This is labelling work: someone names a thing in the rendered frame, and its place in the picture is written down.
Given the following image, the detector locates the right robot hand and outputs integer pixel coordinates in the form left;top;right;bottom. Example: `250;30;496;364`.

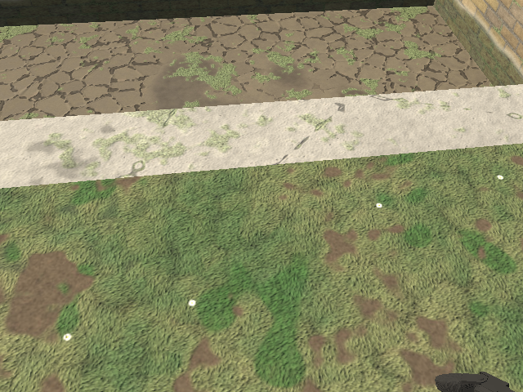
435;372;515;392

